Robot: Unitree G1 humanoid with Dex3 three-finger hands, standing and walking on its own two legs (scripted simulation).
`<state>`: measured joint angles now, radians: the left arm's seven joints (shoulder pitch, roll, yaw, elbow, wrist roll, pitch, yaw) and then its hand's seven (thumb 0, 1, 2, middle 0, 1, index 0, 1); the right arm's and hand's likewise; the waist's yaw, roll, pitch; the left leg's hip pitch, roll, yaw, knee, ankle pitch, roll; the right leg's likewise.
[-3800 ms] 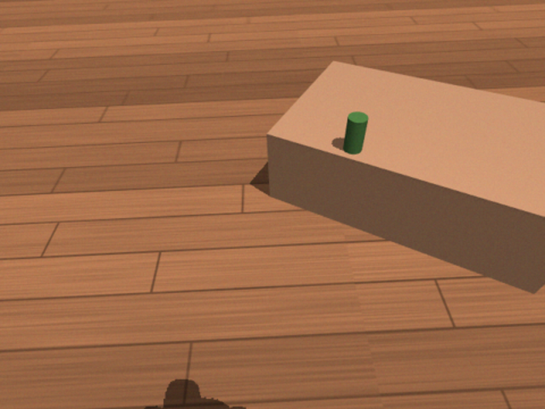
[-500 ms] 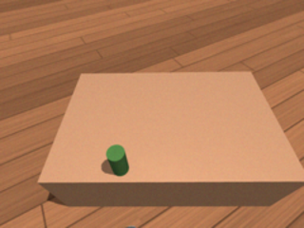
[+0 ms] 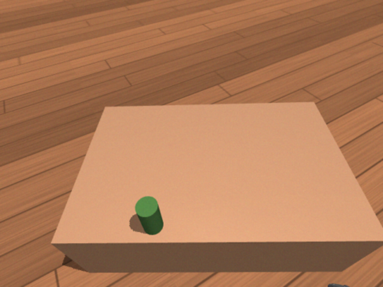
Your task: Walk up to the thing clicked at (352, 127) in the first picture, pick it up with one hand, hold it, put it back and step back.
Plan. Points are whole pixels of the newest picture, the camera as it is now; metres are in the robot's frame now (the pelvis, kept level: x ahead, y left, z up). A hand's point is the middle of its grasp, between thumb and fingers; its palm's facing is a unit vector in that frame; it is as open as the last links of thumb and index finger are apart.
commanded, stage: walk up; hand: left
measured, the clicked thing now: (150, 216) +0.42 +0.20 -0.31
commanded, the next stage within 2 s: stand in 0.62 s
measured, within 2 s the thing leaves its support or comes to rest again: neither
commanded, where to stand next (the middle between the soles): +0.05 -0.01 m, yaw +2 degrees
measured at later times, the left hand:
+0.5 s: hand out of the picture +0.11 +0.24 -0.15, palm faces -0.02 -0.95 -0.32, open 7.3 cm
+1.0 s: hand out of the picture +0.11 +0.25 -0.15, palm faces -0.01 -0.94 -0.34, open 7.3 cm
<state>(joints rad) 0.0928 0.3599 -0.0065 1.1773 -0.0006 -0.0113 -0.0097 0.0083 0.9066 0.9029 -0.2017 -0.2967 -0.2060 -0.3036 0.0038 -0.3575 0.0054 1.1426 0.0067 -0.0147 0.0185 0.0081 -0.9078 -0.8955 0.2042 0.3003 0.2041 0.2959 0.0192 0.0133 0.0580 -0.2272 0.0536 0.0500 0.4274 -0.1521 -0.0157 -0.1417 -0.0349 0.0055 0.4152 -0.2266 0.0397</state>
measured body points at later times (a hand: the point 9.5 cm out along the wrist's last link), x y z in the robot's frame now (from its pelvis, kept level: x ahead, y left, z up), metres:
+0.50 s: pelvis +0.02 +0.00 +0.01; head +0.03 +0.00 +0.46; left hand +0.11 +0.29 -0.13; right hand +0.08 -0.31 -0.13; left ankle +0.05 +0.13 -0.74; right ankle +0.00 -0.15 -0.74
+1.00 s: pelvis +0.03 +0.00 +0.01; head +0.04 +0.00 +0.46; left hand +0.11 +0.30 -0.13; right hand +0.12 -0.30 -0.12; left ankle +0.05 +0.13 -0.74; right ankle +0.00 -0.15 -0.74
